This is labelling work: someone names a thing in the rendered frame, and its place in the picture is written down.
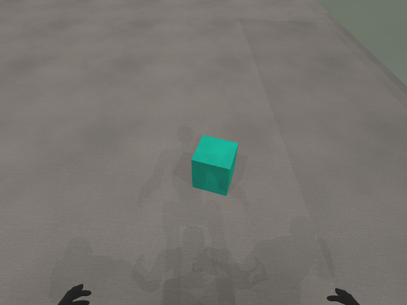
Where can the carton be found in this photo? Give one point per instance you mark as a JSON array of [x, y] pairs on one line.
[[213, 164]]

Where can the left robot hand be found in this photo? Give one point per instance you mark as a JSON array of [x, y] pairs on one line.
[[73, 294]]

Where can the right robot hand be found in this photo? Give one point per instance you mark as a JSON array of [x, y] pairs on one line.
[[343, 297]]

